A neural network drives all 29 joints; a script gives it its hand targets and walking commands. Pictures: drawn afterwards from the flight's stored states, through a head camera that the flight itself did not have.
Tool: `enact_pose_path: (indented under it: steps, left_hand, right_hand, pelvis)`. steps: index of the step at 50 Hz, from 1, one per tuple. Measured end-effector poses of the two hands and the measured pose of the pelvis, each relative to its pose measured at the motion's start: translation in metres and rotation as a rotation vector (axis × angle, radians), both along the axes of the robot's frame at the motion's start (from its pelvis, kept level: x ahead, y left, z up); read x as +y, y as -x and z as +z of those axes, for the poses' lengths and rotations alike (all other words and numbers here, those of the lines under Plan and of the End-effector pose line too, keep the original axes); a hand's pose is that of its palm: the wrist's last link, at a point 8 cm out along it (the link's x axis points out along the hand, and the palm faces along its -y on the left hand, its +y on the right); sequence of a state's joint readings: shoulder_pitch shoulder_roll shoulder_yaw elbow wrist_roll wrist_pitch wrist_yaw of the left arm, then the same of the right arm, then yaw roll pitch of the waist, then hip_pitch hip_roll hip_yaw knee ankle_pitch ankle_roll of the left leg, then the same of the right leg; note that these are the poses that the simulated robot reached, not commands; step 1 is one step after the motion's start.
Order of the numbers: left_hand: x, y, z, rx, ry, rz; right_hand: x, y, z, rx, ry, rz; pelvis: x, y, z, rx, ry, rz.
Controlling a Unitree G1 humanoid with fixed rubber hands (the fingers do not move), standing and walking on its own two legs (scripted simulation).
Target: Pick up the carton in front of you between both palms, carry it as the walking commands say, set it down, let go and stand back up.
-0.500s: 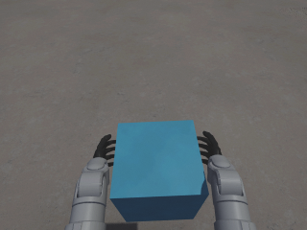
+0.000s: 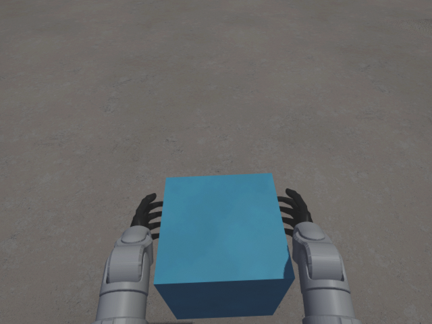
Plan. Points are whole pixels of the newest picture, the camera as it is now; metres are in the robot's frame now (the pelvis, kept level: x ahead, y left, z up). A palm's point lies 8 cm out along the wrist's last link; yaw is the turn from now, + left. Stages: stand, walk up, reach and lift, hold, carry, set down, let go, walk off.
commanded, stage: carry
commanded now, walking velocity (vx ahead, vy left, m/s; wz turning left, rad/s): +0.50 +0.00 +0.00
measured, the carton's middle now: (222, 249) +0.28 +0.00 -0.05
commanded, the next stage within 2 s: none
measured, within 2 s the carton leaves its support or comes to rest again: neither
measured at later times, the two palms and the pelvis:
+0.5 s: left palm (149, 157) +0.46 +0.17 +0.04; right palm (278, 153) +0.47 -0.13 +0.05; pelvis +0.18 +0.02 +0.01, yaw -1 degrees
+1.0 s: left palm (167, 110) +0.67 +0.15 +0.03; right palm (270, 105) +0.68 -0.14 +0.04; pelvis +0.39 +0.00 +0.01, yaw +0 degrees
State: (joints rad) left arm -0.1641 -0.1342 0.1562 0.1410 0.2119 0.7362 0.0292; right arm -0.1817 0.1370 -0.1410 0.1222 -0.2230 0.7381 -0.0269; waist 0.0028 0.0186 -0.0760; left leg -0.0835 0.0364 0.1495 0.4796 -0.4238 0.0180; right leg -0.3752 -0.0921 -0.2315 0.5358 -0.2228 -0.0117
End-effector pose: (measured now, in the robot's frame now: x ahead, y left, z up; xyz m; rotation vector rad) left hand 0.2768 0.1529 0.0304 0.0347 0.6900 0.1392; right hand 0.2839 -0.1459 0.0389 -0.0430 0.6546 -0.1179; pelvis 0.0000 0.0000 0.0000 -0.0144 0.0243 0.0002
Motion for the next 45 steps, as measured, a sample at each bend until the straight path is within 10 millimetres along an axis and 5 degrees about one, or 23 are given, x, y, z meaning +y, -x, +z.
enact_pose_path:
  steps: [9,16,28,34,39,45]
  left_hand:
    - [-0.012,-0.055,0.0,-0.007,-0.003,0.015]
    - [-0.002,-0.088,0.008,-0.012,0.026,0.061]
    - [0.013,-0.216,0.012,-0.012,0.026,-0.027]
    - [0.003,-0.278,0.011,-0.026,0.013,-0.044]
    - [-0.007,-0.328,0.005,-0.062,0.002,-0.01]
    - [-0.005,-0.362,-0.002,0.013,-0.004,0.017]
  right_hand:
    - [-0.012,-0.057,-0.004,-0.006,-0.011,0.008]
    - [-0.001,-0.106,0.015,-0.012,-0.002,0.044]
    - [0.013,-0.206,0.016,-0.014,-0.009,-0.051]
    - [0.003,-0.265,0.015,-0.026,-0.01,-0.06]
    - [-0.007,-0.326,0.005,-0.063,-0.027,-0.026]
    - [-0.005,-0.367,-0.005,0.01,-0.031,-0.002]
  pelvis:
    - [-0.016,-0.047,-0.001,0.028,0.014,0.029]
    - [-0.014,-0.093,0.017,0.065,-0.025,0.037]
    - [0.024,-0.209,0.012,0.047,-0.008,-0.025]
    - [0.016,-0.265,0.014,0.056,0.003,-0.021]
    - [-0.003,-0.319,-0.004,0.034,-0.006,-0.007]
    - [-0.008,-0.359,0.007,0.048,-0.004,0.021]
